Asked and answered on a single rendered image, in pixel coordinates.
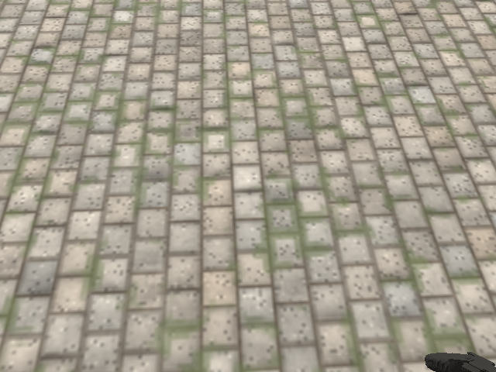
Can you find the right robot hand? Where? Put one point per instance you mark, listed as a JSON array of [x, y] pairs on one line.
[[456, 362]]

